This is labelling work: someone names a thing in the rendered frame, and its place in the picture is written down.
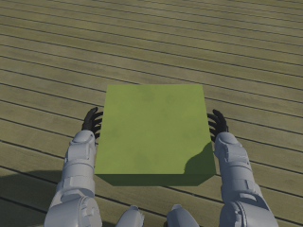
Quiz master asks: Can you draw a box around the robot left hand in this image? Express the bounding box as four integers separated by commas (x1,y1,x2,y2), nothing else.
81,107,103,139

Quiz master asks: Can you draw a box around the robot left thigh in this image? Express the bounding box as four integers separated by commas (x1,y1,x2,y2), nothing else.
115,209,145,227

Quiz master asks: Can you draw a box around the robot thigh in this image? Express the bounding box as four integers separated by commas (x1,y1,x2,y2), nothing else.
115,209,145,227
167,208,200,227

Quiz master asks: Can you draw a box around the robot left upper arm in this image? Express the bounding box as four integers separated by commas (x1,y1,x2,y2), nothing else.
44,196,102,227

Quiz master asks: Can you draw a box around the carton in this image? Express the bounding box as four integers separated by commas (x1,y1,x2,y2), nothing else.
94,84,217,186

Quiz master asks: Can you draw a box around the robot right thigh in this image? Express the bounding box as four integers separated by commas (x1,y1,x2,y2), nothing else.
167,208,200,227

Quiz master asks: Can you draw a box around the right robot forearm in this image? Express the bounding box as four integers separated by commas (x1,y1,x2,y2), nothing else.
214,131,279,227

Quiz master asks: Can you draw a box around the left robot forearm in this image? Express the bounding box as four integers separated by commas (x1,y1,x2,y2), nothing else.
43,130,97,227

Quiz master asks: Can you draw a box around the robot right upper arm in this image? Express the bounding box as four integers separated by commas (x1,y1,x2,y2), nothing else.
219,201,278,227

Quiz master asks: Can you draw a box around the robot right hand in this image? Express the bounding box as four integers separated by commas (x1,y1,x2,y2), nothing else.
207,109,229,143

